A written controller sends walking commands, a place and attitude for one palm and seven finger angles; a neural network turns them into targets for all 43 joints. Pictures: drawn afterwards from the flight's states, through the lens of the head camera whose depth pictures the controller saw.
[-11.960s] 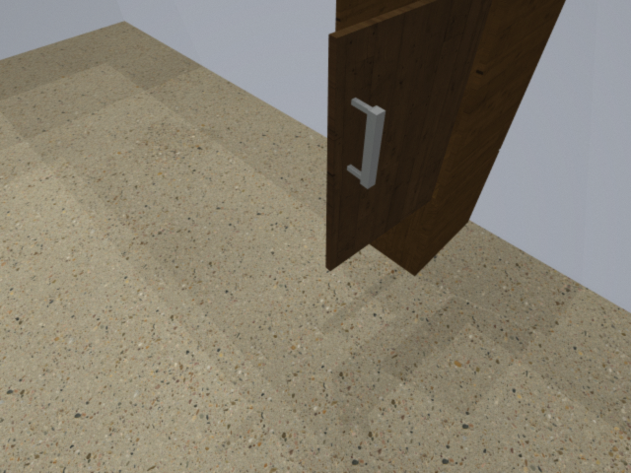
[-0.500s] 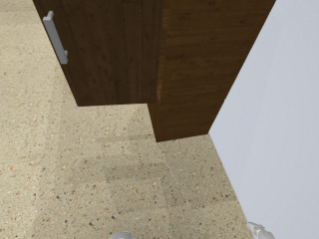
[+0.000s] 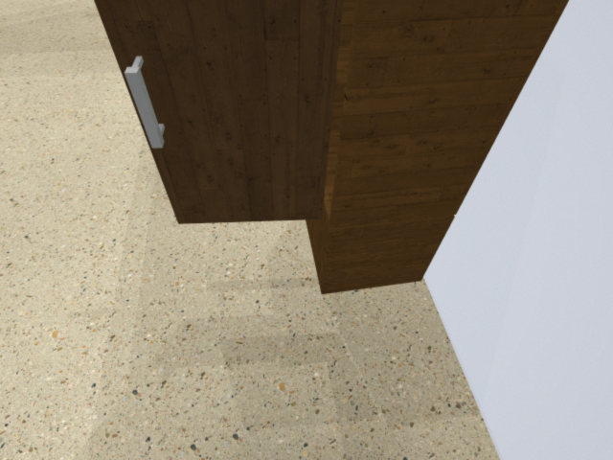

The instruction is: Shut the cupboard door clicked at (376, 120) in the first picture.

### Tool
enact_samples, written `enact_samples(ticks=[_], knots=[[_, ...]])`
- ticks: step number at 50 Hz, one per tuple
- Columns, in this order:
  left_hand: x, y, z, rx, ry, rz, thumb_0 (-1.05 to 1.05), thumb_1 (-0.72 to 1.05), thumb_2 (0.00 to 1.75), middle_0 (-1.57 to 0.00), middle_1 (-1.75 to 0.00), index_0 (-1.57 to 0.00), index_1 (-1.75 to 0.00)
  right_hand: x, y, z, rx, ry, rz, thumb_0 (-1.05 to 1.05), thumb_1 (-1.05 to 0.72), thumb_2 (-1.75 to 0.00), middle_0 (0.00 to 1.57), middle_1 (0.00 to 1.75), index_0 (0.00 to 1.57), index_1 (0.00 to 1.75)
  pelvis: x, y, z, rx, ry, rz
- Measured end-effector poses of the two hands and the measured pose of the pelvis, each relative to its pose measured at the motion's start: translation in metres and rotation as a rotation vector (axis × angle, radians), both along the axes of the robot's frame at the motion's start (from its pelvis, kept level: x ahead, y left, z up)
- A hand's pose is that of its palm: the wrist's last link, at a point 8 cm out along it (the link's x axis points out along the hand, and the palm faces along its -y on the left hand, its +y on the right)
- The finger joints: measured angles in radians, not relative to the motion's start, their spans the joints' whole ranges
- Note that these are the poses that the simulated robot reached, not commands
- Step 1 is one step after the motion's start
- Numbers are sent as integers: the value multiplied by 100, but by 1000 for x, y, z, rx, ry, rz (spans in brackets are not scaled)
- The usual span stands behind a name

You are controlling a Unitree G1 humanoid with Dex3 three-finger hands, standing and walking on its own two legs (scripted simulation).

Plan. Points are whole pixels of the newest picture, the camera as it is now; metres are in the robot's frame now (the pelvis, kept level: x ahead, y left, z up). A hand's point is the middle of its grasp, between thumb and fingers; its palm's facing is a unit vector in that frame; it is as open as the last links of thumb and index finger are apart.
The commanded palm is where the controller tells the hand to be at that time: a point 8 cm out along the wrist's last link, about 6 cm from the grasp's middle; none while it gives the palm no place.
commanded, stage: take the last steps up to it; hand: left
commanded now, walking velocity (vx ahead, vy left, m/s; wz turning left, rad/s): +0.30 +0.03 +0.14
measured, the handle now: (148, 104) +0.71 +0.34 +0.05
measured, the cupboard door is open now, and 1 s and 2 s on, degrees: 84 84 84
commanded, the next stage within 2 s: come to a stop and stand still in 0.62 s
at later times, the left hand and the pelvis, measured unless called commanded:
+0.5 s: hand out of the picture +0.00 +0.15 -0.18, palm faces +0.21 -0.97 -0.15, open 7.3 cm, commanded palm none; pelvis +0.13 +0.02 -0.02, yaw +7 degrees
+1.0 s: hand (182, 356) +0.30 +0.23 -0.18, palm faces +0.07 -0.97 -0.23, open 7.3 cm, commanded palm none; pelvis +0.25 +0.04 -0.01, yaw +5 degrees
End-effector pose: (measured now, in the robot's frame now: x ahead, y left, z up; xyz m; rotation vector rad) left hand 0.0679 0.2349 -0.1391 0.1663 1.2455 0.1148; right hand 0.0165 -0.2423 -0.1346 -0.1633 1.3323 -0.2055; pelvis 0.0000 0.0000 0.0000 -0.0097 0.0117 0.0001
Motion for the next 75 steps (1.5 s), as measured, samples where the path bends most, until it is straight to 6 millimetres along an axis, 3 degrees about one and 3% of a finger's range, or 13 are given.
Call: enact_samples(ticks=[6, 11, 17, 24, 27, 30, 37, 41, 45, 50, 59, 69, 75], knots=[[7, -29, 4, 13, -65, 21, 0, 91, 90, -20, -30, -20, -30, -29, -22, -19, 41, 116, -27, 1, -91, -90, 20, 30, 20, 30, 13, -22, -7, 23, -16, 28], [-17, -31, 13, 38, 7, 92, 0, 94, 90, -21, -30, -21, -30, -3, -29, -10, 61, 126, -6, 1, -91, -90, 20, 30, 20, 30, 34, -28, 4, 30, -16, 49], [-51, -39, 10, 5, 165, 165, 0, 93, 90, -20, -30, -20, -30, 65, -19, -9, 65, 90, 62, 1, -91, -90, 20, 30, 20, 30, 66, -20, 5, 35, -8, 88], [-74, -36, -6, -64, 345, 273, 0, 91, 90, -20, -30, -21, -30, 189, 27, -17, 58, -33, 199, 1, -91, -90, 20, 30, 19, 30, 117, 12, -10, 38, -7, 118], [-66, -23, -19, -92, 405, 279, 0, 91, 90, -20, -30, -21, -30, 236, 49, -22, 35, -140, 216, 1, -91, -90, 20, 30, 20, 30, 138, 31, -24, 18, -15, 115], [-30, -3, -24, -79, 369, 258, 1, 91, 90, -20, -30, -20, -30, 253, 65, -15, 35, -176, 208, 1, -91, -90, 20, 30, 20, 30, 153, 39, -20, 31, -28, 97], [103, 35, -10, -27, 106, 189, 1, 92, 90, -20, -30, -20, -30, 256, 67, -4, 20, -122, 159, -1, -95, -90, 20, 30, 20, 30, 187, 50, -3, 35, -22, 80], [159, 50, -1, 27, 26, 152, 1, 95, 90, -20, -30, -20, -30, 247, 62, -9, 31, -44, 129, -1, -93, -90, 20, 30, 20, 30, 210, 46, -2, 40, -20, 79], [199, 50, -4, 60, -18, 117, 1, 94, 90, -20, -30, -20, -30, 241, 58, -24, 58, 41, 87, 0, -92, -90, 20, 30, 20, 30, 233, 37, -11, 56, -19, 70], [225, 38, -6, 42, 6, 72, 0, 92, 90, -20, -30, -20, -30, 241, 56, -28, 67, 103, 30, 1, -91, -90, 20, 30, 20, 30, 246, 37, -11, 23, -1, 83], [225, 53, -24, -30, -26, 122, 0, 91, 90, -21, -30, -21, -30, 251, 64, -9, -29, 86, 63, 1, -91, -90, 20, 30, 20, 30, 233, 62, -12, 5, -15, 98], [175, 95, -20, -28, 73, 160, 0, 91, 90, -20, -30, -20, -30, 254, 103, 13, -51, -12, 108, 1, -91, -90, 20, 30, 20, 30, 219, 88, 1, -21, -2, 77], [145, 100, -16, -24, 153, 147, 0, 91, 90, -20, -30, -20, -30, 239, 103, 20, -66, -17, 77, 1, -93, -90, 20, 30, 20, 30, 212, 91, 6, -36, 15, 60]])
